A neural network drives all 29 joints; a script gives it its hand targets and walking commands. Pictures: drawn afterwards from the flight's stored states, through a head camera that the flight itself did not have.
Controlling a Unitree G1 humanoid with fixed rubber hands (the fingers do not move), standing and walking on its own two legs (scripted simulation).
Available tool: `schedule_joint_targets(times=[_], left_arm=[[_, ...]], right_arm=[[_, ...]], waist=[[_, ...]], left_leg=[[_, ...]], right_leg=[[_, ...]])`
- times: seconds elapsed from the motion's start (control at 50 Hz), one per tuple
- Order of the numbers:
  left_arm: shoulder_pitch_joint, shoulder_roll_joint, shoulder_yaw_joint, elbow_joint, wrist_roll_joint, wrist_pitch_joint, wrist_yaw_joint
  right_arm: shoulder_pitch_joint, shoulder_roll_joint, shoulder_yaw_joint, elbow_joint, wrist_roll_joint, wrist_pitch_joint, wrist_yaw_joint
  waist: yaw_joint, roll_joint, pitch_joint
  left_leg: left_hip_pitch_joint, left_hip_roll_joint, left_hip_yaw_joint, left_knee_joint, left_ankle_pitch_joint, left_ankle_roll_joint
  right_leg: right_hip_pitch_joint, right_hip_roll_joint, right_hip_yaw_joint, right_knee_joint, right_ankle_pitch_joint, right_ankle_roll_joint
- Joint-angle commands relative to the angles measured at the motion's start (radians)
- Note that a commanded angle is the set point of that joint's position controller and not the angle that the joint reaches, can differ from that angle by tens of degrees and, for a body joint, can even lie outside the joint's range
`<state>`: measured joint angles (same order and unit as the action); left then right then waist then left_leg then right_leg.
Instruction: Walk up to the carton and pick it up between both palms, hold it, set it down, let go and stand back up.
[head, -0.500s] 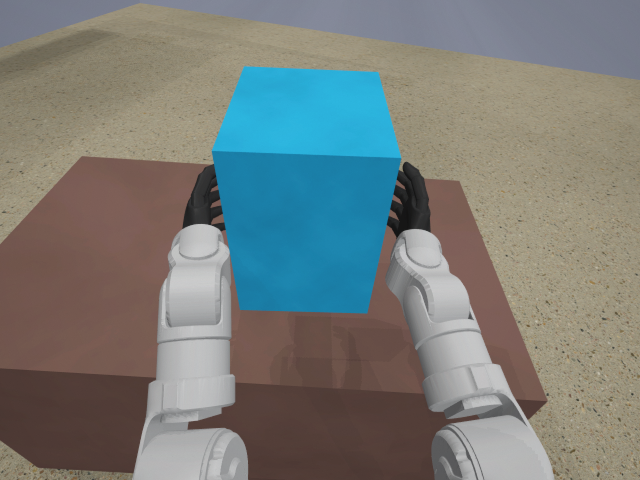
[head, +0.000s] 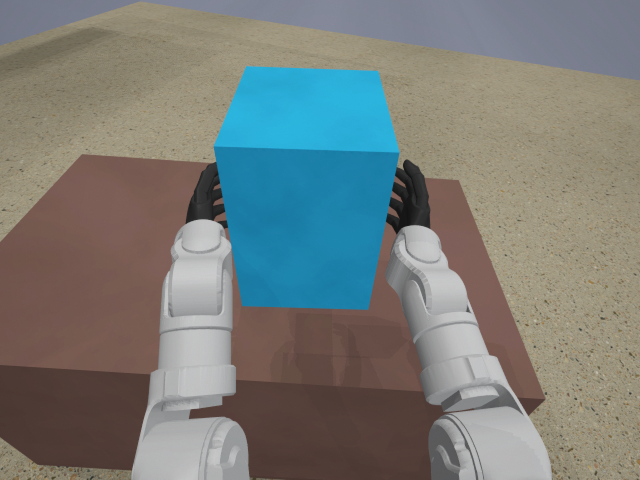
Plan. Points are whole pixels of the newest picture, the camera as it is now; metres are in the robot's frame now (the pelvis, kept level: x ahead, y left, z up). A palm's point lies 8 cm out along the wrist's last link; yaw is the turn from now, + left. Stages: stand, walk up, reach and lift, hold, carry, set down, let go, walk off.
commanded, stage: hold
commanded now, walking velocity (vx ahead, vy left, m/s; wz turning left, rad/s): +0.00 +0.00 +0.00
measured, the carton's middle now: (308, 191) +0.41 +0.00 +0.18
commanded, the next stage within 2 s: set down in 0.54 s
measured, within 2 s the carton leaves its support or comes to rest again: neither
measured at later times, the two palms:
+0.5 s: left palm (199, 226) +0.36 +0.13 +0.17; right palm (405, 226) +0.36 -0.12 +0.17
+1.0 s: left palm (215, 254) +0.36 +0.12 +0.13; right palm (410, 241) +0.37 -0.13 +0.14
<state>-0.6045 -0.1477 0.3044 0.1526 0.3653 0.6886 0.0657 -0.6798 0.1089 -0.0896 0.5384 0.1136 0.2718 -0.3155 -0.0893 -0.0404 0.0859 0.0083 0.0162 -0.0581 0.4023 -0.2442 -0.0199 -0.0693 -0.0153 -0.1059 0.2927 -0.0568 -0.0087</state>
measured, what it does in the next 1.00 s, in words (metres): stands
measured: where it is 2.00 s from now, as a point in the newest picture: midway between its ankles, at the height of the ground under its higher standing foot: outside the picture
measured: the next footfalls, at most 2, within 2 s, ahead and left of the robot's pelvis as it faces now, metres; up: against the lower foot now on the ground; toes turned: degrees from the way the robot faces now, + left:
none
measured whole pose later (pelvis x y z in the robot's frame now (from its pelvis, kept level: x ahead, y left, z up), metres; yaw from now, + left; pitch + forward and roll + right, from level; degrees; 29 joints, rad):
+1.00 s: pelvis +0.00 +0.00 +0.00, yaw -1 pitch -10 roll +0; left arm -0.56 -0.24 0.39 0.37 0.47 0.45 0.05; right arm -0.65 0.14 -0.29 0.77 -0.12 -0.07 -0.16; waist -0.03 -0.02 0.09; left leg 0.05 0.02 -0.04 0.37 -0.24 -0.02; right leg -0.05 -0.01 -0.09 0.29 -0.06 -0.01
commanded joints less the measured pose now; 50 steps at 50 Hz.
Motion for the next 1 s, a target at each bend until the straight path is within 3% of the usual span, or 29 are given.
schedule_joint_targets(times=[0.0, 0.04, 0.08, 0.1, 0.12, 0.18, 0.24, 0.26, 0.3, 0.34, 0.44, 0.46, 0.48, 0.52, 0.54, 0.56, 0.58, 0.6, 0.66, 0.68, 0.7, 0.74, 0.76, 0.8, 0.82, 0.84, 0.86, 0.88, 0.98], left_arm=[[-0.832, -0.524, -0.555, -0.142, -0.182, -0.097, -0.170], [-0.860, -0.524, -0.578, -0.199, -0.189, -0.100, -0.170], [-0.835, -0.521, -0.557, -0.137, -0.174, -0.089, -0.174], [-0.822, -0.527, -0.550, -0.169, -0.185, -0.097, -0.171], [-0.820, -0.519, -0.540, -0.119, -0.172, -0.086, -0.172], [-0.823, -0.541, -0.592, -0.189, -0.196, -0.096, -0.170], [-0.815, -0.512, -0.611, -0.285, -0.216, -0.099, -0.168], [-0.812, -0.527, -0.613, -0.244, -0.204, -0.088, -0.163], [-0.757, -0.512, -0.608, -0.231, -0.200, -0.076, -0.165], [-0.770, -0.528, -0.626, -0.257, -0.206, -0.072, -0.174], [-0.752, -0.517, -0.589, -0.249, -0.183, -0.062, -0.179], [-0.766, -0.540, -0.624, -0.253, -0.207, -0.063, -0.171], [-0.770, -0.519, -0.597, -0.195, -0.184, -0.058, -0.170], [-0.782, -0.527, -0.621, -0.219, -0.197, -0.060, -0.178], [-0.769, -0.523, -0.585, -0.232, -0.180, -0.060, -0.181], [-0.756, -0.515, -0.587, -0.256, -0.177, -0.056, -0.178], [-0.748, -0.535, -0.619, -0.250, -0.188, -0.069, -0.174], [-0.752, -0.520, -0.593, -0.249, -0.173, -0.074, -0.179], [-0.796, -0.540, -0.586, -0.223, -0.157, -0.102, -0.183], [-0.832, -0.552, -0.553, -0.180, -0.140, -0.106, -0.187], [-0.859, -0.555, -0.542, -0.145, -0.129, -0.120, -0.189], [-0.858, -0.573, -0.521, -0.072, -0.106, -0.154, -0.186], [-0.826, -0.571, -0.488, -0.020, -0.081, -0.169, -0.189], [-0.712, -0.568, -0.434, 0.070, -0.035, -0.212, -0.183], [-0.672, -0.543, -0.391, 0.114, -0.006, -0.219, -0.186], [-0.688, -0.546, -0.371, 0.107, 0.010, -0.237, -0.185], [-0.642, -0.539, -0.350, 0.121, 0.018, -0.250, -0.190], [-0.654, -0.549, -0.347, 0.107, 0.012, -0.269, -0.186], [-0.759, -0.557, -0.390, 0.101, -0.026, -0.373, -0.165]], right_arm=[[-0.837, 0.573, 0.443, -0.326, 0.084, -0.064, 0.165], [-0.849, 0.586, 0.452, -0.350, 0.078, -0.070, 0.170], [-0.834, 0.566, 0.442, -0.308, 0.076, -0.064, 0.175], [-0.868, 0.589, 0.458, -0.365, 0.086, -0.070, 0.175], [-0.851, 0.568, 0.444, -0.328, 0.073, -0.061, 0.176], [-0.854, 0.576, 0.476, -0.395, 0.097, -0.072, 0.169], [-0.782, 0.596, 0.510, -0.410, 0.114, -0.059, 0.158], [-0.793, 0.565, 0.499, -0.386, 0.110, -0.051, 0.162], [-0.789, 0.556, 0.511, -0.428, 0.109, -0.053, 0.156], [-0.754, 0.549, 0.492, -0.402, 0.109, -0.050, 0.153], [-0.775, 0.547, 0.509, -0.434, 0.108, -0.049, 0.157], [-0.796, 0.551, 0.508, -0.463, 0.114, -0.056, 0.161], [-0.777, 0.523, 0.474, -0.350, 0.099, -0.036, 0.164], [-0.795, 0.538, 0.465, -0.398, 0.092, -0.054, 0.166], [-0.734, 0.500, 0.466, -0.327, 0.106, -0.063, 0.181], [-0.743, 0.504, 0.487, -0.362, 0.117, -0.065, 0.178], [-0.770, 0.492, 0.478, -0.368, 0.109, -0.079, 0.184], [-0.787, 0.494, 0.482, -0.376, 0.104, -0.086, 0.184], [-0.814, 0.507, 0.462, -0.378, 0.105, -0.125, 0.180], [-0.844, 0.513, 0.428, -0.326, 0.082, -0.145, 0.193], [-0.846, 0.505, 0.390, -0.294, 0.047, -0.159, 0.204], [-0.853, 0.485, 0.310, -0.228, -0.023, -0.221, 0.235], [-0.851, 0.486, 0.272, -0.206, -0.063, -0.250, 0.247], [-0.799, 0.483, 0.212, -0.153, -0.137, -0.314, 0.270], [-0.770, 0.461, 0.189, -0.098, -0.163, -0.329, 0.279], [-0.805, 0.481, 0.202, -0.115, -0.167, -0.354, 0.288], [-0.761, 0.457, 0.177, -0.088, -0.192, -0.373, 0.291], [-0.762, 0.460, 0.187, -0.085, -0.200, -0.393, 0.295], [-0.764, 0.465, 0.152, 0.020, -0.279, -0.485, 0.307]], waist=[[-0.019, 0.078, -0.517], [-0.008, 0.099, -0.565], [-0.010, 0.087, -0.494], [0.009, 0.064, -0.548], [-0.002, 0.053, -0.472], [-0.010, 0.101, -0.544], [-0.014, 0.076, -0.596], [-0.016, 0.093, -0.543], [-0.006, 0.074, -0.540], [-0.038, 0.099, -0.521], [-0.005, 0.082, -0.473], [-0.014, 0.093, -0.529], [-0.020, 0.088, -0.412], [-0.026, 0.105, -0.461], [-0.063, 0.087, -0.534], [-0.058, 0.095, -0.583], [-0.082, 0.090, -0.625], [-0.074, 0.056, -0.599], [-0.037, 0.132, -0.480], [-0.015, 0.154, -0.432], [-0.033, 0.144, -0.426], [-0.032, 0.165, -0.446], [-0.021, 0.140, -0.458], [0.027, 0.123, -0.431], [0.028, 0.110, -0.388], [0.064, 0.103, -0.424], [0.057, 0.075, -0.389], [0.078, 0.063, -0.430], [0.056, 0.031, -0.461]], left_leg=[[-0.140, -0.078, 0.046, -0.094, 0.224, -0.002], [-0.115, -0.075, 0.049, -0.089, 0.214, -0.008], [-0.141, -0.067, 0.052, -0.114, 0.183, -0.003], [-0.153, -0.077, 0.053, -0.104, 0.186, 0.005], [-0.169, -0.074, 0.054, -0.121, 0.152, 0.002], [-0.109, -0.073, 0.050, -0.075, 0.304, -0.020], [-0.089, -0.079, 0.049, -0.060, 0.339, -0.021], [-0.082, -0.069, 0.033, -0.073, 0.337, -0.029], [-0.096, -0.081, 0.048, -0.065, 0.311, -0.020], [-0.066, -0.069, 0.036, -0.067, 0.366, -0.032], [-0.097, -0.070, 0.049, -0.080, 0.306, -0.022], [-0.067, -0.064, 0.042, -0.059, 0.384, -0.034], [-0.087, -0.056, 0.031, -0.090, 0.304, -0.032], [-0.078, -0.053, 0.039, -0.082, 0.300, -0.037], [-0.001, -0.011, -0.001, -0.065, 0.396, -0.024], [0.020, -0.015, 0.007, -0.046, 0.435, -0.028], [0.047, 0.001, -0.012, -0.028, 0.520, -0.041], [0.031, -0.009, 0.001, -0.034, 0.538, -0.034], [-0.051, -0.052, 0.023, -0.064, 0.385, -0.032], [-0.090, -0.057, 0.031, -0.083, 0.284, -0.025], [-0.098, -0.045, 0.031, -0.101, 0.215, -0.021], [-0.117, -0.032, 0.044, -0.117, 0.104, -0.026], [-0.137, -0.030, 0.057, -0.134, 0.046, -0.014], [-0.155, -0.023, 0.076, -0.145, 0.085, -0.018], [-0.171, -0.023, 0.086, -0.159, 0.092, -0.011], [-0.162, -0.027, 0.106, -0.155, 0.105, -0.004], [-0.170, -0.025, 0.108, -0.163, 0.105, 0.003], [-0.172, -0.018, 0.111, -0.161, 0.150, 0.006], [-0.212, -0.022, 0.136, -0.169, 0.107, 0.008]], right_leg=[[0.395, 0.053, 0.019, 0.015, 0.089, 0.063], [0.383, 0.054, 0.011, 0.026, 0.089, 0.056], [0.378, 0.051, 0.012, 0.017, 0.046, 0.060], [0.400, 0.049, 0.022, 0.015, 0.072, 0.065], [0.375, 0.054, 0.010, 0.011, 0.027, 0.065], [0.398, 0.060, 0.012, 0.023, 0.140, 0.062], [0.435, 0.052, 0.026, 0.041, 0.245, 0.067], [0.376, 0.064, 0.013, 0.029, 0.140, 0.064], [0.404, 0.058, 0.025, 0.025, 0.199, 0.062], [0.374, 0.065, 0.006, 0.028, 0.176, 0.062], [0.389, 0.059, 0.020, 0.018, 0.123, 0.060], [0.377, 0.066, 0.012, 0.036, 0.187, 0.054], [0.318, 0.062, 0.011, 0.011, 0.063, 0.057], [0.330, 0.067, 0.005, 0.014, 0.059, 0.049], [0.391, 0.038, 0.019, 0.019, 0.234, 0.041], [0.415, 0.032, 0.018, 0.037, 0.291, 0.043], [0.395, 0.032, 0.014, 0.049, 0.359, 0.045], [0.422, 0.025, 0.015, 0.041, 0.442, 0.057], [0.396, 0.043, 0.005, 0.017, 0.270, 0.048], [0.366, 0.047, -0.002, 0.007, 0.139, 0.044], [0.348, 0.049, -0.011, 0.000, 0.070, 0.039], [0.298, 0.053, -0.034, 0.004, -0.041, 0.028], [0.312, 0.047, -0.040, 0.003, -0.072, 0.034], [0.319, 0.043, -0.038, -0.002, -0.062, 0.032], [0.323, 0.042, -0.044, -0.009, -0.061, 0.036], [0.340, 0.045, -0.043, -0.006, -0.045, 0.037], [0.350, 0.045, -0.046, -0.007, -0.044, 0.039], [0.380, 0.039, -0.045, 0.001, -0.010, 0.040], [0.373, 0.026, -0.052, 0.010, -0.023, 0.040]])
